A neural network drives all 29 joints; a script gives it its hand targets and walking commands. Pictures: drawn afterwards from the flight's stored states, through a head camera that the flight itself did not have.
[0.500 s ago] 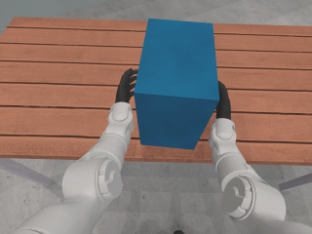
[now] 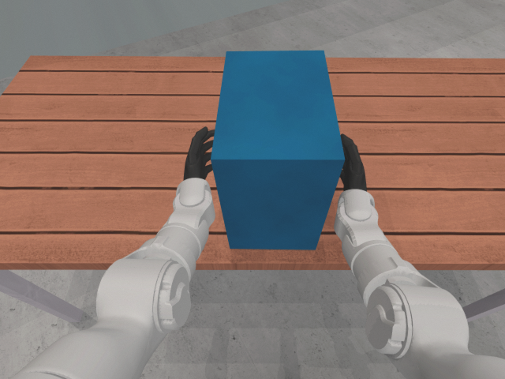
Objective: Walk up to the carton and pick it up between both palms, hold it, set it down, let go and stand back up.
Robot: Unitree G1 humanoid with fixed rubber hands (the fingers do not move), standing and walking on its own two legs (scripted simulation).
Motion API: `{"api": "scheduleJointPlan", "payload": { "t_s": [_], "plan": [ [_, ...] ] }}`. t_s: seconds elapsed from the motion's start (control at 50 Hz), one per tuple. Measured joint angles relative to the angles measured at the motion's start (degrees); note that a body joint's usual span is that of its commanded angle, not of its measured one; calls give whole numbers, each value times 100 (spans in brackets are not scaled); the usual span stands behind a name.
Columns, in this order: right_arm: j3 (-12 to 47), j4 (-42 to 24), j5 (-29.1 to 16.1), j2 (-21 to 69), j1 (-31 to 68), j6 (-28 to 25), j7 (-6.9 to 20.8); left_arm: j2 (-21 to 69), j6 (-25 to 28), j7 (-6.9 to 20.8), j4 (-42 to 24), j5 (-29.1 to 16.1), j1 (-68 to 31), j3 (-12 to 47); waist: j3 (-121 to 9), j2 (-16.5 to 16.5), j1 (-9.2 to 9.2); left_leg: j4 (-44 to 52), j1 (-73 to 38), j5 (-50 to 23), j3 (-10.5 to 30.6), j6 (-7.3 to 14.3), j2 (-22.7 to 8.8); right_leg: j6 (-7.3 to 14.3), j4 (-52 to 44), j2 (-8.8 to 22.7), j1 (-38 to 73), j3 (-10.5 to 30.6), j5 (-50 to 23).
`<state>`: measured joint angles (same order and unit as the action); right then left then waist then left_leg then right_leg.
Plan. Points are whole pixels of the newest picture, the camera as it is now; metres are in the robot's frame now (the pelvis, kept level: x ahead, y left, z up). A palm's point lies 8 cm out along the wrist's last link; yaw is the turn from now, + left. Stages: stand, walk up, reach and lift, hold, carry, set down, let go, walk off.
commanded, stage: reach and lift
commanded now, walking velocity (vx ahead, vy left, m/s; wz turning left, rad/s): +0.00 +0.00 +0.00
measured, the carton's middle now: (273, 156) +0.49 -0.02 +0.04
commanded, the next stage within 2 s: none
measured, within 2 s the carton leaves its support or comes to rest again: leaves its support in 0.04 s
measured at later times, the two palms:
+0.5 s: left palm (171, 147) +0.40 +0.12 +0.16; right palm (370, 145) +0.39 -0.13 +0.18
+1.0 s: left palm (147, 159) +0.36 +0.14 +0.18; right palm (360, 169) +0.35 -0.11 +0.17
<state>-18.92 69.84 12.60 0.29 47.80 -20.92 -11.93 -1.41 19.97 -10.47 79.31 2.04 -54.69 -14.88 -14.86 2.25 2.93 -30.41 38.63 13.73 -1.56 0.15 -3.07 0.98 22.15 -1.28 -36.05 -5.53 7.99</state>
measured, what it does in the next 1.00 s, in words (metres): shifts its weight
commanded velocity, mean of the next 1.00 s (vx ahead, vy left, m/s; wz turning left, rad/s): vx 0.00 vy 0.00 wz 0.00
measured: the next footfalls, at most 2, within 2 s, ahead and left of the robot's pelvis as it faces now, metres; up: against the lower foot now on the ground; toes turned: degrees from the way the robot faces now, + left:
none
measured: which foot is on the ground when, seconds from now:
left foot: down 0.00-1.00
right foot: down 0.00-1.00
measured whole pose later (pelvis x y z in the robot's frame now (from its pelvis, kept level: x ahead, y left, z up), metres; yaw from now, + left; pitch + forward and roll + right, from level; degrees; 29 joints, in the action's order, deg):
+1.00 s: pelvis -0.06 +0.00 +0.01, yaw +3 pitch -1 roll -1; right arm -33.4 65.8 13.8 4.1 56.9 2.9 -9.2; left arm -0.3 -16.0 -7.7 58.8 18.1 -59.2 -26.9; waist -3.2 -5.0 3.8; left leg -20.4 13.0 6.5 -0.4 0.4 -0.2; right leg 0.4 16.4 0.5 -11.8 -4.3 3.7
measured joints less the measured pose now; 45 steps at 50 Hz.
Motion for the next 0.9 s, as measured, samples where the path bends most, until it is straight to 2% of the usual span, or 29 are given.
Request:
{"api": "scheduleJointPlan", "payload": {
  "t_s": [0.12, 0.2, 0.34, 0.46, 0.56, 0.68, 0.74, 0.9],
  "plan": [
    [443, -153, -307, -41, -22, 514, 15, -62, -261, -93, -15, -416, 142, 447, -121, 79, 54, -241, -15, 113, 89, 0, 9, -14, 234, 1, 44, -25, 130],
    [533, -200, -406, -46, 27, 839, 33, -113, -531, -135, -57, -675, 154, 712, -204, 98, 136, -389, -37, 161, 186, 4, 54, -23, 415, 32, 88, -69, 232],
    [691, -396, -812, -114, 263, 1509, 42, -234, -1257, -163, -258, -688, -101, 889, -82, 36, 220, -446, -382, 142, 271, 16, 109, -46, 473, 58, 460, -76, 240],
    [533, -413, -962, -194, 712, 2155, 100, -306, -1932, -178, -348, -537, -477, 711, -30, -38, 235, -264, -792, 13, 236, 42, 148, -70, 297, 76, 854, -6, 101],
    [63, -237, -845, -224, 1219, 2630, 149, -358, -2485, -129, -233, -133, -985, 62, 139, -217, 244, 55, -1298, -167, 145, 80, 213, -93, 127, 128, 1263, 102, -24],
    [-830, -83, -301, -130, 1756, 2922, 171, -396, -2959, 16, -356, 787, -1373, -938, 534, -439, 206, 571, -2005, -439, 25, 100, 279, -112, -198, 178, 1847, 231, -227],
    [-1163, -123, -75, -20, 1819, 2906, 164, -353, -3122, 131, -668, 1150, -1315, -1241, 699, -509, 170, 795, -2294, -553, -14, 98, 297, -116, -365, 190, 2099, 270, -322],
    [-1603, -101, 256, 193, 1480, 2572, 257, -74, -3487, 270, -1526, 1651, -884, -1461, 1076, -656, 108, 1025, -2685, -690, 40, 57, 315, -96, -561, 204, 2501, 205, -413]
  ]
}}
